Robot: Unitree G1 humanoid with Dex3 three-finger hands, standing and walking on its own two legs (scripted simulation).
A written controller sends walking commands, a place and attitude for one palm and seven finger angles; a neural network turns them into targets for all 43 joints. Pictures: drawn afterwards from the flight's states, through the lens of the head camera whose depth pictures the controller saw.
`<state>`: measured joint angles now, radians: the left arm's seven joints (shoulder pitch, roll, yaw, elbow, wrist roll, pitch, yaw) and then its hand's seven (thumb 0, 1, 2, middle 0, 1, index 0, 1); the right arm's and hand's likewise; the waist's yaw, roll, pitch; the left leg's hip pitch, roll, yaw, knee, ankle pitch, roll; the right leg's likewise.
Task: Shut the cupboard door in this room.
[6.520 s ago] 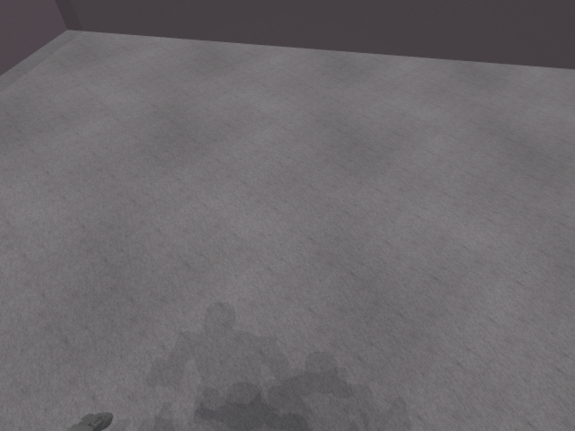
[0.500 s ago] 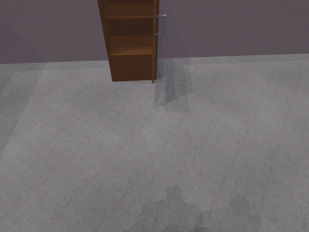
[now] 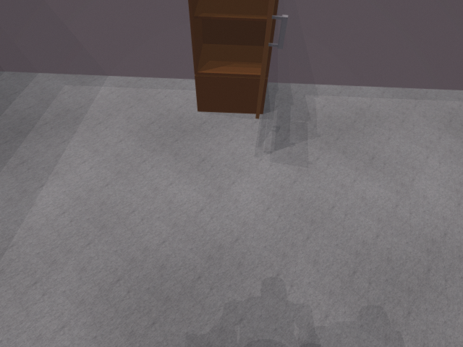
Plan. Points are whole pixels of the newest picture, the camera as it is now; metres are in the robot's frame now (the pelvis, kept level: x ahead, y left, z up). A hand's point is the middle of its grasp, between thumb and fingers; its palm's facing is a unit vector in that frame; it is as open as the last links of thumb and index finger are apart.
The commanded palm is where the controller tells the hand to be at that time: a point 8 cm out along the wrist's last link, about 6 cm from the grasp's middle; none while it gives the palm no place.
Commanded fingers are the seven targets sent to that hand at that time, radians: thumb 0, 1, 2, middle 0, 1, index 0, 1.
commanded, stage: turn or walk to find it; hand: left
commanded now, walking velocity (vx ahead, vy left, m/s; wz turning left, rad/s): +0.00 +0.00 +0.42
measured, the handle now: (277, 31) +1.27 -0.11 -0.03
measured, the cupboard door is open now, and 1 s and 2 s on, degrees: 83 83 83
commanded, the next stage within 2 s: stand and wait in 0.10 s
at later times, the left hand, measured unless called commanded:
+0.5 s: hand out of the picture -0.04 +0.19 -0.18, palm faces +0.14 -0.97 -0.22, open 7.4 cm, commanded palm none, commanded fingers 0.00 0.90 0.90 -0.20 -0.30 -0.20 -0.30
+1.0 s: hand out of the picture -0.04 +0.16 -0.17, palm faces +0.11 -0.98 -0.17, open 7.4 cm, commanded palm none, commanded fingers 0.00 0.90 0.90 -0.20 -0.30 -0.20 -0.30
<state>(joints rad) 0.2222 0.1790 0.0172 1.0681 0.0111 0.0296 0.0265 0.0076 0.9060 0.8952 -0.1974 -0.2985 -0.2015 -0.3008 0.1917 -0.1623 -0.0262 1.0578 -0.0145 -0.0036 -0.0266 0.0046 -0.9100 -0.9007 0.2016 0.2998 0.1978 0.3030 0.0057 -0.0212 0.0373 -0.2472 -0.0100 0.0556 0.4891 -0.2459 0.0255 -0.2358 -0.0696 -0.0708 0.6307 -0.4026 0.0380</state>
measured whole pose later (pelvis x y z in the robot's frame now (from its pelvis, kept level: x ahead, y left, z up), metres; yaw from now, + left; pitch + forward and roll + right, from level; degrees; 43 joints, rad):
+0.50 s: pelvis -0.01 +0.00 +0.00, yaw +5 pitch -1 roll +1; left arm 0.28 0.19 0.01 1.12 0.01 0.02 0.03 0.01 0.91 0.90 -0.20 -0.30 -0.20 -0.30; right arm 0.15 -0.15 -0.02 1.08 0.00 0.00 -0.03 0.00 -0.92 -0.90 0.20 0.30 0.20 0.30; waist 0.04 -0.03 0.05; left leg -0.21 0.01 0.07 0.51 -0.29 0.00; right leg -0.17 -0.08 -0.09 0.54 -0.33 0.03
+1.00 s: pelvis -0.02 -0.01 +0.01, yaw +5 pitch -2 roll +0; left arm 0.28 0.14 -0.01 1.14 0.00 0.00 0.03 0.01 0.91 0.90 -0.20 -0.30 -0.20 -0.30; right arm 0.32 -0.13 0.00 1.18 -0.01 0.00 -0.03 0.01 -0.91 -0.90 0.20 0.30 0.20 0.30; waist 0.00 -0.01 0.04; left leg -0.16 0.04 0.07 0.41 -0.21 -0.02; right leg -0.11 -0.04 -0.10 0.40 -0.25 0.01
